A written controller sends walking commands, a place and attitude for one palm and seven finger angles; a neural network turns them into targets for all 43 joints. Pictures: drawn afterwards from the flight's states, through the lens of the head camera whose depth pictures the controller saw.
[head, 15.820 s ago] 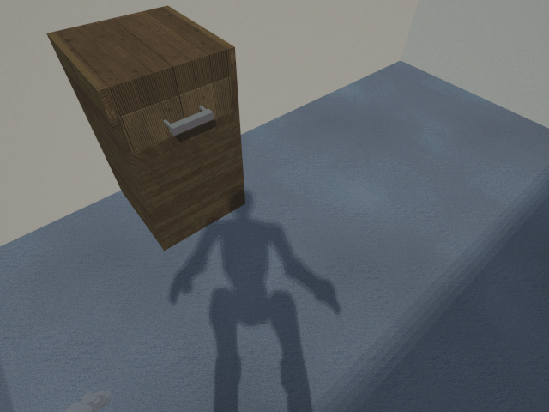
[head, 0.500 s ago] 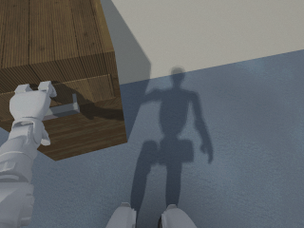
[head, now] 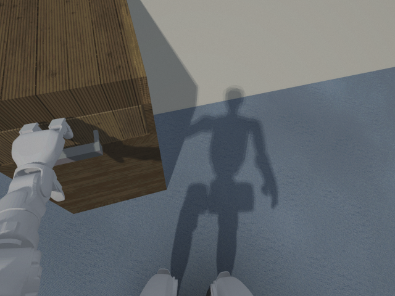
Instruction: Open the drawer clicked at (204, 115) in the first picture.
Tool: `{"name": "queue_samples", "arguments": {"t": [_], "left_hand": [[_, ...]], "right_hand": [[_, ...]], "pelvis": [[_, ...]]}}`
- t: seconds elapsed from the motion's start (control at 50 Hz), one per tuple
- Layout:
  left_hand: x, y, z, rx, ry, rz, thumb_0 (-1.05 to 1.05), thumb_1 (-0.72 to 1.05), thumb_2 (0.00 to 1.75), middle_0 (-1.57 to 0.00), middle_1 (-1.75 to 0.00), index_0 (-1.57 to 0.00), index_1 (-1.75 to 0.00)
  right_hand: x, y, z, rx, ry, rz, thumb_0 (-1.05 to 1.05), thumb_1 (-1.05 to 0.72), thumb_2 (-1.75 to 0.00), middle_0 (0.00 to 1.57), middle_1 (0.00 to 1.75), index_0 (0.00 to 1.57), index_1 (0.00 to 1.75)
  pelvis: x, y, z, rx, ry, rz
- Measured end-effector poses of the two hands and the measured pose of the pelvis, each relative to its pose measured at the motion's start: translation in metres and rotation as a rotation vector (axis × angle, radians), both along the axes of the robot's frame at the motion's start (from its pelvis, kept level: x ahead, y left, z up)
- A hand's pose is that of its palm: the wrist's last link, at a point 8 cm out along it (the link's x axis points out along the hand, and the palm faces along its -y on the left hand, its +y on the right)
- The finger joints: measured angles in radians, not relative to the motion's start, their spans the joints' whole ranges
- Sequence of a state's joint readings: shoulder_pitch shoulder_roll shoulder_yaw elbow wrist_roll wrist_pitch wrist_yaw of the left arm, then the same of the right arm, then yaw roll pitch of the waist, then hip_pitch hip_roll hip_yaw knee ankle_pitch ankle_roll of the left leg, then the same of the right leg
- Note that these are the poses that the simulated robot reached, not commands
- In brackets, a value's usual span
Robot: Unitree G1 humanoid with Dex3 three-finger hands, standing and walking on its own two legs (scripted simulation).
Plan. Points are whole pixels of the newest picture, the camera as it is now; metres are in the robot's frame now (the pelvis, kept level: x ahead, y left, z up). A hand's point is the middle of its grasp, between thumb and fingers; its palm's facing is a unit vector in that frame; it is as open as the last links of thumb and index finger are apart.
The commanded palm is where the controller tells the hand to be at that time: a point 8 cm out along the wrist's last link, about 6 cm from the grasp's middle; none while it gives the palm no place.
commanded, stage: move the hooked fingers above the handle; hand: left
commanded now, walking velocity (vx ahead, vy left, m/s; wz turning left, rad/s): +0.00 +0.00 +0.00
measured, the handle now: (69, 147) +0.46 +0.32 -0.10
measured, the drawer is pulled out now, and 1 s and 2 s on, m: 0.00 0.00 0.00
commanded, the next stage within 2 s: none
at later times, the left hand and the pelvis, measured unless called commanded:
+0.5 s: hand (59, 157) +0.40 +0.30 -0.03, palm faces -0.04 -0.10 -0.99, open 13.9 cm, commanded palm +0.39 +0.31 +0.02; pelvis -0.01 +0.03 +0.00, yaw +1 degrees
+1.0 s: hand (61, 153) +0.41 +0.31 -0.04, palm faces -0.03 -0.06 -1.00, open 13.9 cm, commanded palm +0.39 +0.31 +0.02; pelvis -0.01 +0.02 +0.00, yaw +0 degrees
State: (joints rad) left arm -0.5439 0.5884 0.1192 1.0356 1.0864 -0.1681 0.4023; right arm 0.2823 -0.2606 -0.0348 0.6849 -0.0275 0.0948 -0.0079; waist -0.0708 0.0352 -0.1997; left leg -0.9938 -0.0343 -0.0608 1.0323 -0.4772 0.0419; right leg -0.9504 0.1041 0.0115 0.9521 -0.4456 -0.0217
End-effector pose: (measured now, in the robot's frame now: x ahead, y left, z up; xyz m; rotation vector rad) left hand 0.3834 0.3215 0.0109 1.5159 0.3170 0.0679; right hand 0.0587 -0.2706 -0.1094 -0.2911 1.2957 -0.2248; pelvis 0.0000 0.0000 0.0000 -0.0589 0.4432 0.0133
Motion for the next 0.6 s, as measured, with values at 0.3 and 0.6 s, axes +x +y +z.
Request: {"name": "queue_samples", "arguments": {"t": [0.3, 0.6], "left_hand": [[-0.017, 0.038, 0.004, 0.064, -0.062, 0.133, 0.0, -0.49, 0.3, -0.32, -1.2, -0.31, -1.2], [0.004, -0.004, 0.004, 0.022, -0.162, -0.009, 0.0, -0.49, 0.3, -0.32, -1.2, -0.32, -1.2]], "right_hand": [[-0.005, 0.024, -0.006, 0.041, 0.03, 0.004, 0.0, -0.91, -0.9, 0.21, 0.3, 0.21, 0.3], [-0.011, 0.033, 0.0, 0.015, -0.019, 0.008, 0.0, -0.91, -0.9, 0.21, 0.3, 0.21, 0.3]], "pelvis": [[-0.005, 0.017, -0.001, -0.01, -0.016, 0.0], [-0.018, 0.027, -0.005, -0.017, -0.026, -0.002]]}}
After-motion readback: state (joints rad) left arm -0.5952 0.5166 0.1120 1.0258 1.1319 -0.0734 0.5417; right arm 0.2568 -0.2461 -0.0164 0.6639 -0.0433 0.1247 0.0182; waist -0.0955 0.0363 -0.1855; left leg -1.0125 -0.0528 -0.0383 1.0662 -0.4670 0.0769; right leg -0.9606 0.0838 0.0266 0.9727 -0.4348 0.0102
